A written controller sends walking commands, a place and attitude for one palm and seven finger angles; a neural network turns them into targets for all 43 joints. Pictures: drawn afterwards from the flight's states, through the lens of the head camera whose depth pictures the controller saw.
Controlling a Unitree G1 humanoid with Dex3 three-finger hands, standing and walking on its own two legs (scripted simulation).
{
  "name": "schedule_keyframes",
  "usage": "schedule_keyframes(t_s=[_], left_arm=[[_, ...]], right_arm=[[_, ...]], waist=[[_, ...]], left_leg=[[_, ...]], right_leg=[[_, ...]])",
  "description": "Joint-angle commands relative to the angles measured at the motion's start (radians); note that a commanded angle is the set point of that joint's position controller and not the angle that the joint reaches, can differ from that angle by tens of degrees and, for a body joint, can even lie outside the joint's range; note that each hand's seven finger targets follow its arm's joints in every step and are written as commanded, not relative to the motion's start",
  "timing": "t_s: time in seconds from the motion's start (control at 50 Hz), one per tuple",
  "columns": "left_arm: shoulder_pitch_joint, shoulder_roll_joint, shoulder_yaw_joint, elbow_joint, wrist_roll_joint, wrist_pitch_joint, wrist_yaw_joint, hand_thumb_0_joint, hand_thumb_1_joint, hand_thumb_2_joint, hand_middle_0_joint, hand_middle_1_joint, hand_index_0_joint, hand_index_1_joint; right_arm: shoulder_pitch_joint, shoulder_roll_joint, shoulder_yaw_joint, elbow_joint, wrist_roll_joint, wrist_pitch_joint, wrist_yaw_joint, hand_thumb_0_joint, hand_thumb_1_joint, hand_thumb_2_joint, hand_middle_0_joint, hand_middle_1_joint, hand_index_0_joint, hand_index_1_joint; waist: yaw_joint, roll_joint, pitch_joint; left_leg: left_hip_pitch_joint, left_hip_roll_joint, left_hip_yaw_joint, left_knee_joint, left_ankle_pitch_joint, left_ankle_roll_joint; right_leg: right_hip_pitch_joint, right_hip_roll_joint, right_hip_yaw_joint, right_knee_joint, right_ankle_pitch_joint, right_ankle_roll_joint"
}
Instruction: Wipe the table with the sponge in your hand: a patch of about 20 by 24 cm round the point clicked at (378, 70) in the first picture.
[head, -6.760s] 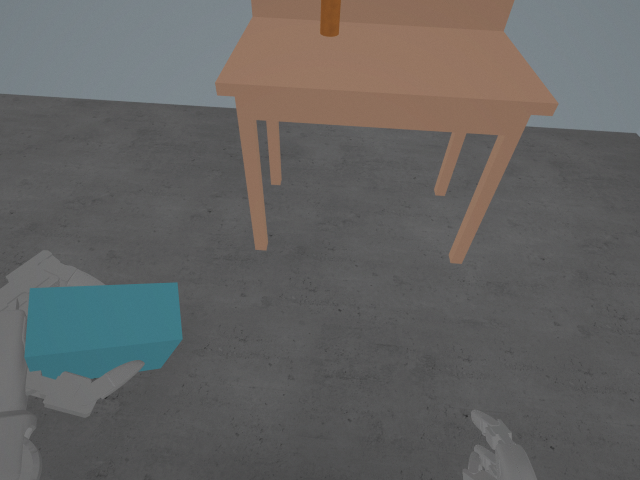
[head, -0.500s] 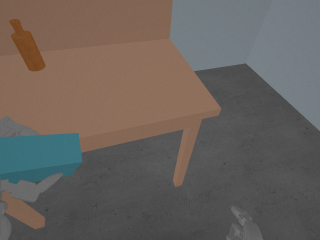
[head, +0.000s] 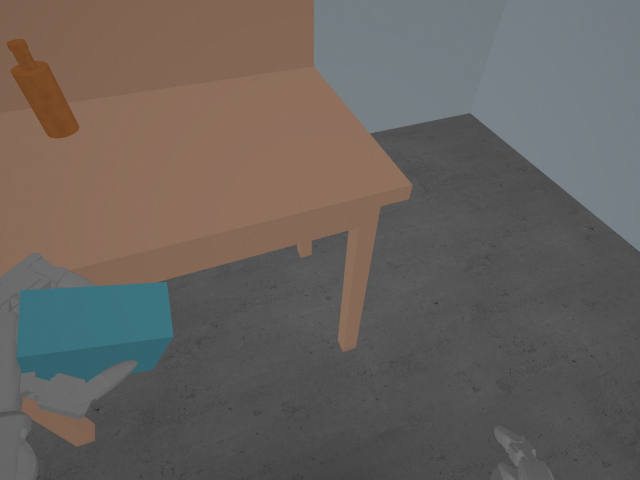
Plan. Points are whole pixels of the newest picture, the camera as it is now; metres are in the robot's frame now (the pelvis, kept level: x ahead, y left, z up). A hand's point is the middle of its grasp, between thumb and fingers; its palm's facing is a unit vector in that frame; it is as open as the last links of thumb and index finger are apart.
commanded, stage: come to a stop and stand still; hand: left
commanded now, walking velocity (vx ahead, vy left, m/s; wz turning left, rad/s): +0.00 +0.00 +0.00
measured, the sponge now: (118, 334) +0.22 +0.22 +0.13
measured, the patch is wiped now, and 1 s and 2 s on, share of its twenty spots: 0.00 0.00 0.00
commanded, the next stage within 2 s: look again from close up in 0.20 s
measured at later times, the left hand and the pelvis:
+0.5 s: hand (24, 296) +0.24 +0.30 +0.17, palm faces +0.42 -0.83 -0.35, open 10.0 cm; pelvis +0.00 +0.04 +0.00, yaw -2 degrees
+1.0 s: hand (51, 256) +0.30 +0.31 +0.15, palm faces +0.41 -0.84 -0.36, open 9.9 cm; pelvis +0.08 +0.06 -0.01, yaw +0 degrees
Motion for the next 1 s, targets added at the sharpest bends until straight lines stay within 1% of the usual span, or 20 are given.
schedule_keyframes(t_s=[0.0, 0.12, 0.2, 0.26, 0.28, 0.3, 0.32, 0.34, 0.36, 0.44, 0.5, 0.52, 0.56, 0.62, 0.68, 0.72, 0.78, 0.86, 0.9, 0.98], left_arm=[[-0.128, 0.198, 0.094, -0.313, 0.005, -0.091, 0.031, 0.0, 0.1, 1.3, -1.2, -1.6, -1.2, -1.6], [-0.064, 0.212, 0.13, -0.281, -0.007, -0.084, 0.036, 0.0, 0.1, 1.3, -1.2, -1.6, -1.2, -1.6], [-0.038, 0.187, 0.121, -0.219, -0.02, -0.073, 0.027, 0.0, 0.1, 1.3, -1.2, -1.6, -1.2, -1.6], [-0.059, 0.173, 0.098, -0.211, -0.02, -0.065, 0.022, 0.0, 0.1, 1.3, -1.2, -1.6, -1.2, -1.6], [-1.075, 1.0, 0.695, -0.456, 0.105, -0.164, -0.001, 0.0, 0.1, 1.3, -1.2, -1.6, -1.2, -1.6], [-0.538, 0.408, 0.272, 0.092, 0.019, -0.126, -0.042, 0.0, 0.1, 1.3, -1.2, -1.6, -1.2, -1.6], [-0.382, 0.353, 0.278, -0.003, -0.023, -0.117, -0.026, 0.0, 0.1, 1.3, -1.2, -1.6, -1.2, -1.6], [-0.341, 0.212, 0.135, 0.087, -0.019, -0.113, -0.044, 0.0, 0.1, 1.3, -1.2, -1.6, -1.2, -1.6], [-0.317, 0.204, 0.098, -0.022, -0.029, -0.124, -0.055, 0.0, 0.1, 1.3, -1.2, -1.6, -1.2, -1.6], [-0.191, 0.132, 0.012, -0.158, -0.028, -0.118, -0.071, 0.0, 0.1, 1.3, -1.2, -1.6, -1.2, -1.6], [-0.176, 0.202, 0.103, -0.199, -0.003, -0.115, -0.048, 0.0, 0.1, 1.3, -1.2, -1.6, -1.2, -1.6], [-0.207, 0.275, 0.176, -0.24, 0.0, -0.121, -0.036, 0.0, 0.1, 1.3, -1.2, -1.6, -1.2, -1.6], [-0.219, 0.26, 0.199, -0.244, -0.001, -0.135, -0.031, 0.0, 0.1, 1.3, -1.2, -1.6, -1.2, -1.6], [-0.269, 0.3, 0.243, -0.315, -0.005, -0.15, -0.027, 0.0, 0.1, 1.3, -1.2, -1.6, -1.2, -1.6], [-0.247, 0.224, 0.173, -0.301, -0.005, -0.161, -0.035, 0.0, 0.1, 1.3, -1.2, -1.6, -1.2, -1.6], [-0.22, 0.173, 0.122, -0.308, -0.007, -0.157, -0.044, 0.0, 0.1, 1.3, -1.2, -1.6, -1.2, -1.6], [-0.172, 0.146, 0.091, -0.274, -0.004, -0.142, -0.04, 0.0, 0.1, 1.3, -1.2, -1.6, -1.2, -1.6], [-0.176, 0.162, 0.104, -0.211, -0.008, -0.123, -0.033, 0.0, 0.1, 1.3, -1.2, -1.6, -1.2, -1.6], [-0.211, 0.172, 0.114, -0.213, -0.011, -0.121, -0.032, 0.0, 0.1, 1.3, -1.2, -1.6, -1.2, -1.6], [-0.243, 0.221, 0.151, -0.275, -0.013, -0.127, -0.026, 0.0, 0.1, 1.3, -1.2, -1.6, -1.2, -1.6]], right_arm=[[-0.117, -0.079, -0.026, -0.167, -0.012, -0.081, -0.004, 0.0, -0.9, -0.9, 0.2, 0.3, 0.2, 0.3], [-0.107, -0.073, -0.026, -0.162, -0.015, -0.076, 0.001, 0.0, -0.9, -0.9, 0.2, 0.3, 0.2, 0.3], [-0.106, -0.066, -0.019, -0.162, -0.008, -0.067, 0.003, 0.0, -0.9, -0.9, 0.2, 0.3, 0.2, 0.3], [-0.115, -0.065, -0.012, -0.159, -0.008, -0.065, 0.002, 0.0, -0.9, -0.9, 0.2, 0.3, 0.2, 0.3], [-0.039, -0.11, -0.047, -0.156, -0.042, -0.119, -0.001, 0.0, -0.9, -0.9, 0.2, 0.3, 0.2, 0.3], [-0.08, 0.015, 0.005, -0.107, -0.008, -0.121, 0.006, 0.0, -0.9, -0.9, 0.2, 0.3, 0.2, 0.3], [-0.128, -0.03, -0.016, -0.158, 0.006, -0.123, 0.014, 0.0, -0.9, -0.9, 0.2, 0.3, 0.2, 0.3], [-0.107, -0.036, -0.016, -0.173, 0.012, -0.133, 0.019, 0.0, -0.9, -0.9, 0.2, 0.3, 0.2, 0.3], [-0.102, -0.058, -0.019, -0.17, 0.004, -0.137, 0.028, 0.0, -0.9, -0.9, 0.2, 0.3, 0.2, 0.3], [-0.126, -0.061, -0.008, -0.196, 0.009, -0.154, 0.055, 0.0, -0.9, -0.9, 0.2, 0.3, 0.2, 0.3], [-0.138, -0.081, -0.013, -0.211, 0.007, -0.154, 0.054, 0.0, -0.9, -0.9, 0.2, 0.3, 0.2, 0.3], [-0.151, -0.087, -0.014, -0.214, 0.003, -0.152, 0.053, 0.0, -0.9, -0.9, 0.2, 0.3, 0.2, 0.3], [-0.147, -0.075, -0.012, -0.223, -0.011, -0.149, 0.048, 0.0, -0.9, -0.9, 0.2, 0.3, 0.2, 0.3], [-0.154, -0.073, -0.009, -0.227, -0.025, -0.15, 0.048, 0.0, -0.9, -0.9, 0.2, 0.3, 0.2, 0.3], [-0.13, -0.084, -0.021, -0.214, -0.029, -0.155, 0.058, 0.0, -0.9, -0.9, 0.2, 0.3, 0.2, 0.3], [-0.13, -0.088, -0.025, -0.215, -0.03, -0.161, 0.067, 0.0, -0.9, -0.9, 0.2, 0.3, 0.2, 0.3], [-0.104, -0.093, -0.032, -0.203, -0.024, -0.15, 0.072, 0.0, -0.9, -0.9, 0.2, 0.3, 0.2, 0.3], [-0.095, -0.089, -0.029, -0.192, -0.018, -0.12, 0.064, 0.0, -0.9, -0.9, 0.2, 0.3, 0.2, 0.3], [-0.099, -0.089, -0.032, -0.195, -0.011, -0.104, 0.057, 0.0, -0.9, -0.9, 0.2, 0.3, 0.2, 0.3], [-0.11, -0.083, -0.029, -0.21, -0.008, -0.091, 0.055, 0.0, -0.9, -0.9, 0.2, 0.3, 0.2, 0.3]], waist=[[0.005, 0.08, -0.077], [0.0, 0.063, -0.079], [-0.002, -0.011, -0.086], [-0.003, 0.003, -0.066], [0.05, -0.163, 0.044], [0.012, -0.19, -0.167], [0.05, -0.068, -0.135], [0.039, -0.009, -0.122], [0.045, 0.077, -0.121], [0.037, -0.007, -0.094], [0.044, 0.007, -0.089], [0.041, 0.076, -0.098], [0.039, 0.083, -0.12], [0.034, 0.168, -0.129], [0.025, 0.215, -0.151], [0.014, 0.216, -0.152], [0.011, 0.128, -0.155], [0.006, 0.063, -0.138], [0.002, 0.065, -0.116], [0.006, 0.106, -0.15]], left_leg=[[-0.052, 0.044, -0.071, -0.122, -0.265, 0.03], [-0.022, 0.033, -0.073, -0.097, -0.215, 0.015], [-0.026, 0.037, -0.062, -0.078, -0.186, 0.015], [-0.032, 0.048, -0.076, -0.11, -0.188, 0.018], [-0.097, 0.013, 0.001, 0.079, -0.057, 0.039], [0.027, -0.085, -0.01, 0.111, -0.077, 0.036], [0.065, -0.048, -0.023, 0.077, -0.071, 0.02], [0.09, -0.033, 0.0, 0.057, -0.112, 0.013], [0.113, -0.041, -0.01, 0.01, -0.128, 0.02], [0.034, -0.004, -0.073, -0.153, -0.301, 0.027], [-0.093, 0.059, -0.142, -0.274, -0.397, 0.049], [-0.065, 0.075, -0.155, -0.302, -0.369, 0.049], [-0.067, 0.093, -0.166, -0.29, -0.322, 0.06], [-0.038, 0.094, -0.147, -0.286, -0.302, 0.051], [-0.025, 0.076, -0.141, -0.241, -0.356, 0.06], [0.024, 0.071, -0.15, -0.223, -0.37, 0.058], [0.064, 0.08, -0.183, -0.151, -0.228, 0.071], [0.045, 0.061, -0.161, -0.073, -0.068, 0.05], [0.031, 0.065, -0.169, -0.071, -0.083, 0.053], [0.079, 0.072, -0.161, 0.007, 0.169, 0.055]], right_leg=[[0.038, -0.1, 0.151, -0.166, -0.262, 0.01], [0.003, -0.105, 0.147, -0.186, -0.269, 0.001], [0.007, -0.104, 0.151, -0.189, -0.239, 0.008], [-0.002, -0.084, 0.133, -0.183, -0.233, 0.016], [-0.104, -0.143, 0.218, -0.269, 0.014, 0.08], [-0.059, -0.217, 0.216, -0.225, -0.138, -0.014], [-0.069, -0.213, 0.326, -0.222, -0.166, -0.055], [-0.089, -0.216, 0.308, -0.229, -0.239, -0.051], [-0.081, -0.184, 0.257, -0.22, -0.259, -0.041], [-0.035, -0.077, 0.135, -0.173, -0.383, 0.008], [0.092, -0.011, 0.064, -0.035, -0.223, 0.029], [0.09, 0.003, 0.05, 0.014, -0.163, 0.031], [0.116, -0.005, 0.042, 0.029, -0.106, 0.029], [0.122, -0.009, 0.043, 0.008, -0.083, 0.022], [0.131, -0.009, 0.019, 0.0, -0.11, 0.003], [0.081, -0.001, -0.001, 0.008, -0.138, -0.007], [0.047, -0.014, 0.006, 0.006, -0.103, -0.011], [0.034, -0.046, 0.034, 0.048, -0.033, -0.022], [0.021, -0.044, 0.03, 0.079, -0.039, -0.022], [0.038, -0.048, 0.011, 0.118, 0.073, -0.023]])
